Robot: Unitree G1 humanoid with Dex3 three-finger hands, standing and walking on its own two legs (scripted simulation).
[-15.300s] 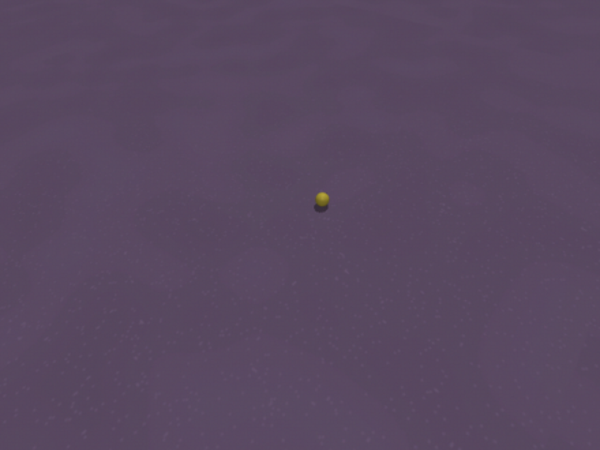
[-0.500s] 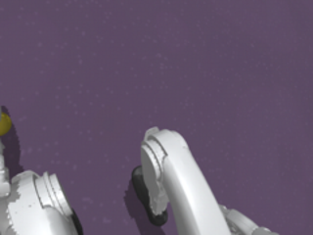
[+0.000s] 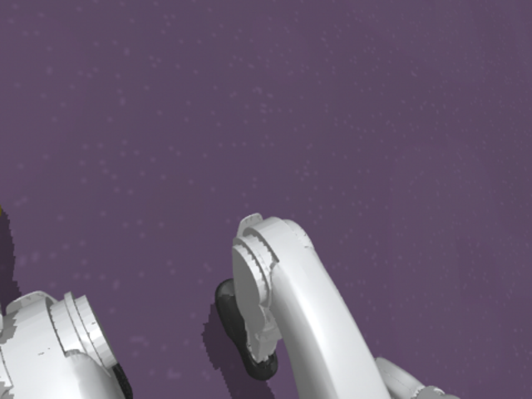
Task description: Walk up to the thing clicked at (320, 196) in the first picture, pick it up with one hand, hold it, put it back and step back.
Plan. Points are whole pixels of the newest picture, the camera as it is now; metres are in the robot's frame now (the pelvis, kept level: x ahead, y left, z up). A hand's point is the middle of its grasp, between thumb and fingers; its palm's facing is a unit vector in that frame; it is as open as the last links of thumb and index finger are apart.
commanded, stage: close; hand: left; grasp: from above
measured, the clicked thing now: out of the picture +0.44 +0.28 -0.27
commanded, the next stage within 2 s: settle in 1.74 s
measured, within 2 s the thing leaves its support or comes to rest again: neither
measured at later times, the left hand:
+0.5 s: hand out of the picture +0.43 +0.28 -0.25, palm faces -0.45 -0.13 -0.88, open 12.3 cm
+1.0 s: hand out of the picture +0.43 +0.28 -0.25, palm faces -0.45 -0.11 -0.88, open 10.4 cm
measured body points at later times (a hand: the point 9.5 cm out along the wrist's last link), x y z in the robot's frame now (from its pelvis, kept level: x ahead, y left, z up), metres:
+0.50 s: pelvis +0.00 +0.00 +0.01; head +0.27 +0.12 +0.34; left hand +0.45 +0.29 -0.20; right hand +0.05 -0.24 -0.05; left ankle +0.06 +0.13 -0.27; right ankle +0.11 -0.12 -0.27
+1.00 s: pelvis +0.00 +0.00 +0.01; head +0.27 +0.13 +0.34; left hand +0.45 +0.29 -0.20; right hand +0.06 -0.25 -0.05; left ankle +0.06 +0.13 -0.27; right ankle +0.11 -0.12 -0.27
